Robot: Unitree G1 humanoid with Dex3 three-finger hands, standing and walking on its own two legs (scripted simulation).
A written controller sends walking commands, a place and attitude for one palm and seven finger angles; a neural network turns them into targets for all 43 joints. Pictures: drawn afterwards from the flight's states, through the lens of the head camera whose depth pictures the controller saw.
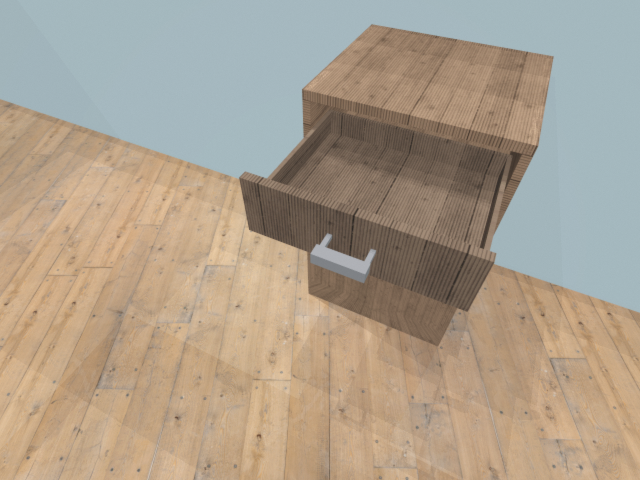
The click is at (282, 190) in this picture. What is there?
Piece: drawer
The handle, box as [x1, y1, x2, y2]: [310, 233, 375, 282]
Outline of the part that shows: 327,233 319,245 316,244 310,253 310,262 363,282 368,273 369,265 375,253 375,250 370,249 365,260 359,260 327,248 326,246 331,239 331,235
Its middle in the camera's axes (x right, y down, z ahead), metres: +0.04 +0.03 +0.67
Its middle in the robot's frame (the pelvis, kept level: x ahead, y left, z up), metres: +0.49 -0.02 -0.04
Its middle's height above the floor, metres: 0.72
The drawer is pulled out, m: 0.30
